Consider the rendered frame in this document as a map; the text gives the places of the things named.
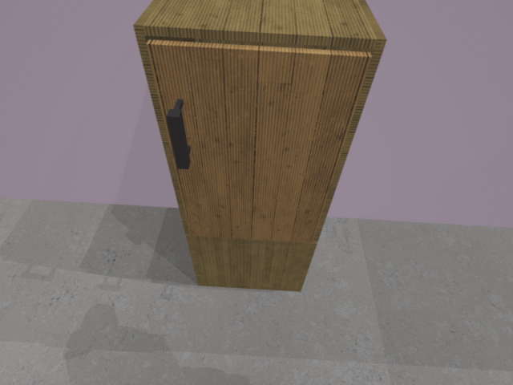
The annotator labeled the handle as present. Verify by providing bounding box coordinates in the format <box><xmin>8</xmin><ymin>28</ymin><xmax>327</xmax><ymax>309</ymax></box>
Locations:
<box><xmin>167</xmin><ymin>99</ymin><xmax>191</xmax><ymax>169</ymax></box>

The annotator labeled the cupboard door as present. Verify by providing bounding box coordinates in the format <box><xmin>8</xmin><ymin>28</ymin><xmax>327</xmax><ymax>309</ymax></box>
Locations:
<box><xmin>146</xmin><ymin>39</ymin><xmax>372</xmax><ymax>243</ymax></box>

